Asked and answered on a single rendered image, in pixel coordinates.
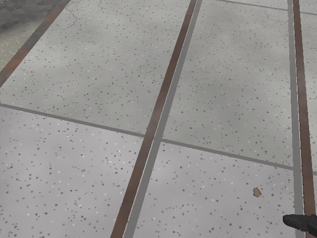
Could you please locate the right robot hand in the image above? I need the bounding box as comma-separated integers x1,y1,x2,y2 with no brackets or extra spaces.
282,214,317,238

